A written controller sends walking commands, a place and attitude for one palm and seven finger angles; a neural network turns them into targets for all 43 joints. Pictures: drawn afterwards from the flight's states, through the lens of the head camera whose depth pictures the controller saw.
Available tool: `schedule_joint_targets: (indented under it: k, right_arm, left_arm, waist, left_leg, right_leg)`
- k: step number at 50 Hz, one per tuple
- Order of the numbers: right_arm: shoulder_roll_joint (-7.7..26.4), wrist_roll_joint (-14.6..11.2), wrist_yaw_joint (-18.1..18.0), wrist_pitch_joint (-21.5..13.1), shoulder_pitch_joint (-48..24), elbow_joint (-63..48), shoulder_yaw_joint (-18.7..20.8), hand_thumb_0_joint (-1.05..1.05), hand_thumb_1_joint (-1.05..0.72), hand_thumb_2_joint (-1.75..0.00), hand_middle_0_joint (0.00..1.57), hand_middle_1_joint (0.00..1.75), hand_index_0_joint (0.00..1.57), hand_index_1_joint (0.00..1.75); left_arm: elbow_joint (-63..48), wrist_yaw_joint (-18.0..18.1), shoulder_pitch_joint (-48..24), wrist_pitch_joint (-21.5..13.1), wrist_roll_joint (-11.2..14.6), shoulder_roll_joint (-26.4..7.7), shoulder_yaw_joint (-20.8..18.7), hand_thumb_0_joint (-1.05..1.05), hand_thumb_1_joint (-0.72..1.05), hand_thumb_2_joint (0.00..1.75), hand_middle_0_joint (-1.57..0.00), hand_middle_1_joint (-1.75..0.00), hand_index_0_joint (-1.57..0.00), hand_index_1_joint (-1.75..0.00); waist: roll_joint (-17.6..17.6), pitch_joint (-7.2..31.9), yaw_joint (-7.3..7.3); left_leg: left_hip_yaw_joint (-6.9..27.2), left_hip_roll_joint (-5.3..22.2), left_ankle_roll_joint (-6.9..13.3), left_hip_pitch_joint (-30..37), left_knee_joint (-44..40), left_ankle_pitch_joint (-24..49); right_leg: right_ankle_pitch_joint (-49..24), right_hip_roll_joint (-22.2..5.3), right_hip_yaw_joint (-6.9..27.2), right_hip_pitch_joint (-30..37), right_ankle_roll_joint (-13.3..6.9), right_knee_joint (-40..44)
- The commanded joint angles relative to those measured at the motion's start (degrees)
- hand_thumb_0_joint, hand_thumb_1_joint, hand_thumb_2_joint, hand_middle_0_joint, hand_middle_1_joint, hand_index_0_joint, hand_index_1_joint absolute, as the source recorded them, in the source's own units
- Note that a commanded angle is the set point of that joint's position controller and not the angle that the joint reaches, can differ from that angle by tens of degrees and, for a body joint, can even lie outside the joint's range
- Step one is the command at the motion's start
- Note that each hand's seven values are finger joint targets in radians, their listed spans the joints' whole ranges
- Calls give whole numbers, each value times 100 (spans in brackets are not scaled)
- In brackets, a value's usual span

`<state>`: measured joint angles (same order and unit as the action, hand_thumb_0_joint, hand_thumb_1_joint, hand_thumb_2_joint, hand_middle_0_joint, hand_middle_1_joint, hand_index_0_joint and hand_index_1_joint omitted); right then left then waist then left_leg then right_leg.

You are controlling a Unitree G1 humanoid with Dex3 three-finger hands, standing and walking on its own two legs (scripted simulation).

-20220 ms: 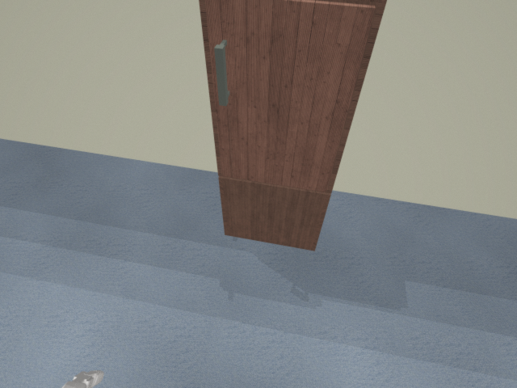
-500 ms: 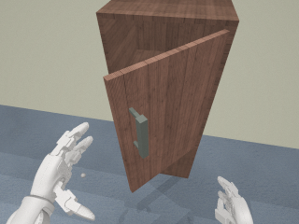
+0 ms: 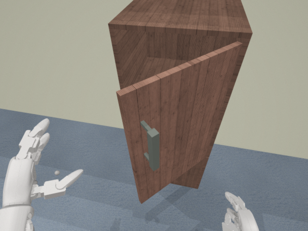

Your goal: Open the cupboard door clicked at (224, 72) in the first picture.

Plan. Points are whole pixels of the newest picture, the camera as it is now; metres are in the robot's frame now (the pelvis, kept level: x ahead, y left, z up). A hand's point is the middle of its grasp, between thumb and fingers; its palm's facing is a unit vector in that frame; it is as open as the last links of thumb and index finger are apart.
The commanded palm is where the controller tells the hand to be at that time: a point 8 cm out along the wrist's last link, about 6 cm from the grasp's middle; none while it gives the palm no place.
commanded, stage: draw the hand back to the body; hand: left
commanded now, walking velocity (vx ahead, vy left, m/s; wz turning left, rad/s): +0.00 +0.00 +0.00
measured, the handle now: (149, 146) +0.31 +0.06 +0.07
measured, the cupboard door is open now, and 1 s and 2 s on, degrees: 48 48 48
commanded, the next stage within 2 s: step back with the hand held close in 0.64 s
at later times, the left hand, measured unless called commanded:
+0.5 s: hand (44, 167) +0.18 +0.24 +0.16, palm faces +0.45 -0.80 -0.39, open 7.6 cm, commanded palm +0.13 +0.28 +0.17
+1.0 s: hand (47, 169) +0.18 +0.23 +0.16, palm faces +0.38 -0.79 -0.48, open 7.4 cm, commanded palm +0.12 +0.28 +0.18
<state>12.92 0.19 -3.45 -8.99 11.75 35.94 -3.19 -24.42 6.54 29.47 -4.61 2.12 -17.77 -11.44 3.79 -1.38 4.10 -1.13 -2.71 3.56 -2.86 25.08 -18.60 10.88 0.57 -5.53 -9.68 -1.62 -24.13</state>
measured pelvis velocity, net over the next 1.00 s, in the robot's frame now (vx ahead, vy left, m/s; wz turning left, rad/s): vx -0.03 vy -0.02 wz -0.01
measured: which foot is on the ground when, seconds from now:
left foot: down 0.00-1.00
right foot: down 0.00-1.00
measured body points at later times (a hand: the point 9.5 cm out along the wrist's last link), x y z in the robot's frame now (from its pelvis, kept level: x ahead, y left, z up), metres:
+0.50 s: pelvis -0.01 -0.02 +0.00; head -0.02 -0.04 +0.45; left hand +0.15 +0.28 +0.18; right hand +0.18 -0.24 -0.08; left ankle -0.05 +0.07 -0.74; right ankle +0.03 -0.10 -0.74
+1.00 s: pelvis -0.03 -0.02 +0.00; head -0.02 -0.04 +0.45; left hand +0.15 +0.27 +0.18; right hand +0.15 -0.26 -0.09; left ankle -0.05 +0.07 -0.74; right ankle +0.03 -0.10 -0.74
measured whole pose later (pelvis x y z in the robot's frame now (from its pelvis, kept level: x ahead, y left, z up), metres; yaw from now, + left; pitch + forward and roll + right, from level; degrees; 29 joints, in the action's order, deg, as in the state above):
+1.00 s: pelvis -0.03 -0.02 +0.00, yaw -1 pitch +0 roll -1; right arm 14.3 -1.0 -2.9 -4.4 10.4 34.9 -0.4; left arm -23.8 6.6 29.8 -11.2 2.4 -21.2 -21.6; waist 3.2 -0.6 0.6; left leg -1.5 -1.2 2.2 -10.3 27.6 -17.2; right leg 7.5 2.0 -5.5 -15.7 -3.4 -23.2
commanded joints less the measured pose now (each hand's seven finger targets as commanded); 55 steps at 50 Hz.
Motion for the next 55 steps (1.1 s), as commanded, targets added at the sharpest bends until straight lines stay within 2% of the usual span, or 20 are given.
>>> schedule_joint_targets:
  k: [1, 13, 14, 17, 19, 24, 29, 33, 37, 38, 39, 40, 41, 43, 44, 46, 48, 49, 51, 55]
  right_arm:
    - [608, 6, -17, -247, -750, -929, 324, 0, -90, -90, 20, 30, 20, 30]
    - [597, -35, -13, -137, -851, -822, 387, 0, -90, -90, 20, 30, 20, 30]
    - [602, -37, -17, -150, -866, -797, 388, 0, -90, -90, 20, 30, 20, 30]
    - [616, -38, 14, -138, -842, -796, 406, 0, -90, -90, 20, 30, 20, 30]
    - [634, -46, 6, -140, -891, -779, 419, 0, -90, -90, 20, 30, 20, 30]
    - [613, -34, -7, -172, -896, -774, 425, 0, -90, -90, 20, 30, 20, 30]
    - [589, -36, -26, -208, -937, -740, 411, 0, -90, -90, 20, 30, 20, 30]
    - [557, -40, -13, -230, -913, -729, 416, 0, -90, -90, 20, 30, 20, 30]
    - [565, -34, -16, -268, -923, -718, 418, 0, -90, -90, 20, 30, 20, 30]
    - [584, -50, -22, -291, -978, -701, 423, 0, -90, -90, 20, 30, 20, 30]
    - [598, -149, -29, -196, -731, -975, 304, 0, -90, -90, 20, 30, 20, 30]
    - [549, -88, -42, -115, -645, -839, 401, 0, -90, -90, 20, 30, 20, 30]
    - [616, -92, -1, -37, -583, -883, 455, 0, -90, -90, 20, 30, 20, 30]
    - [661, -83, 51, 81, -624, -923, 480, 0, -90, -90, 20, 30, 20, 30]
    - [680, -86, 46, 100, -649, -937, 500, 0, -90, -90, 20, 30, 20, 30]
    - [711, -109, 34, 170, -600, -994, 525, 0, -90, -90, 20, 30, 20, 30]
    - [708, -112, -3, 223, -630, -1037, 559, 0, -90, -90, 20, 30, 20, 30]
    - [731, -114, -35, 251, -660, -1028, 575, 0, -90, -90, 20, 30, 20, 30]
    - [716, -119, -64, 307, -662, -1118, 600, 0, -90, -90, 20, 30, 20, 30]
    - [733, -112, -115, 361, -673, -1211, 631, 0, -90, -90, 20, 30, 20, 30]
  left_arm:
    - [-1154, 77, -375, -404, 8, -868, -829, 0, 48, 72, -19, -30, -19, -30]
    - [-1035, 116, -840, -515, 97, -1306, -1517, 0, 90, 90, -20, -30, -20, -30]
    - [-955, 104, -779, -512, 87, -1236, -1442, 0, 90, 90, -20, -30, -20, -30]
    - [-814, 75, -669, -506, 113, -1077, -1300, 0, 90, 90, -20, -30, -20, -30]
    - [-836, 84, -722, -518, 100, -1170, -1347, 0, 90, 90, -20, -30, -20, -30]
    - [-934, 112, -736, -562, 90, -1277, -1451, 0, 90, 90, -20, -30, -20, -30]
    - [-865, 116, -827, -564, 85, -1280, -1457, 0, 90, 90, -20, -30, -20, -30]
    - [-802, 104, -774, -586, 108, -1189, -1390, 0, 90, 90, -20, -30, -20, -30]
    - [-853, 112, -836, -639, 90, -1226, -1416, 0, 90, 90, -20, -30, -20, -30]
    - [-1139, 136, -1393, -680, 89, -1406, -1488, 0, 90, 90, -20, -30, -20, -30]
    - [-1329, 225, -2245, -980, 31, -2321, -2455, 0, 90, 90, -20, -30, -20, -30]
    - [-717, 150, -1455, -984, 31, -1717, -2064, 0, 90, 90, -20, -30, -20, -30]
    - [-409, 82, -725, -930, 20, -1386, -1834, 0, 90, 90, -20, -30, -20, -30]
    - [-575, 31, -355, -946, 27, -1211, -1619, 0, 90, 90, -20, -30, -20, -30]
    - [-707, 49, -244, -991, 35, -1229, -1653, 0, 90, 90, -20, -30, -20, -30]
    - [-897, 89, -40, -979, 32, -1320, -1683, 0, 90, 90, -20, -30, -20, -30]
    - [-1100, 149, 32, -979, 25, -1497, -1849, 0, 90, 90, -20, -30, -20, -30]
    - [-1207, 182, 22, -977, 18, -1609, -1951, 0, 90, 90, -20, -30, -20, -30]
    - [-1306, 214, 90, -958, 14, -1645, -2019, 0, 90, 90, -20, -30, -20, -30]
    - [-1453, 254, 84, -926, -14, -1678, -2090, 0, 90, 90, -20, -30, -20, -30]
  waist:
    - [-21, 465, -21]
    - [131, 460, -4]
    - [233, 374, -12]
    - [-187, 296, -35]
    - [68, 345, -16]
    - [-66, 421, -6]
    - [204, 256, -3]
    - [-119, 234, -17]
    - [-8, 215, -16]
    - [110, 408, -44]
    - [329, -342, -268]
    - [-447, -126, -300]
    - [-730, 161, -317]
    - [-668, 522, -346]
    - [-364, 720, -329]
    - [-369, 996, -364]
    - [-473, 1057, -369]
    - [-252, 1082, -361]
    - [-379, 1106, -365]
    - [-113, 993, -358]
  left_leg:
    - [431, 442, -512, -747, -597, 2381]
    - [330, 409, -390, -634, -700, 1889]
    - [321, 396, -388, -638, -699, 1908]
    - [309, 412, -326, -652, -732, 1779]
    - [294, 396, -301, -654, -730, 1632]
    - [286, 373, -276, -657, -703, 1588]
    - [250, 359, -240, -652, -708, 1352]
    - [244, 364, -213, -666, -719, 1209]
    - [250, 353, -207, -671, -733, 1106]
    - [239, 337, -189, -586, -685, 1105]
    - [413, 374, -135, -1184, -617, 370]
    - [504, 382, -102, -1154, -360, 281]
    - [405, 361, -68, -904, -100, 449]
    - [332, 360, -82, -891, 158, 543]
    - [357, 374, -105, -969, 175, 708]
    - [379, 435, -144, -1028, 122, 785]
    - [422, 482, -139, -1117, 53, 929]
    - [490, 528, -155, -1163, -4, 1185]
    - [599, 635, -166, -1317, -73, 1548]
    - [754, 767, -135, -1735, -118, 1605]
  right_leg:
    - [-1093, -121, 428, 1060, -60, 191]
    - [-924, -127, 531, 1112, -53, 432]
    - [-933, -134, 538, 1086, -68, 457]
    - [-855, -129, 513, 1047, -31, 491]
    - [-756, -147, 555, 1071, -44, 515]
    - [-793, -153, 589, 1140, -43, 541]
    - [-572, -172, 647, 1009, -44, 646]
    - [-385, -170, 663, 996, -12, 694]
    - [-263, -184, 670, 978, -19, 721]
    - [-283, -203, 735, 1017, -12, 734]
    - [-184, -478, 1353, 352, -61, 971]
    - [-86, -646, 1453, 289, -80, 1077]
    - [-25, -766, 1519, 165, -80, 1142]
    - [-179, -975, 1517, 122, -120, 1084]
    - [-659, -1052, 1484, 289, -197, 887]
    - [-960, -1089, 1407, 358, -216, 613]
    - [-1121, -1026, 1338, 295, -171, 416]
    - [-1404, -997, 1258, 349, -196, 236]
    - [-1711, -839, 1146, 388, -127, -115]
    - [-1837, -726, 1141, 371, -86, -525]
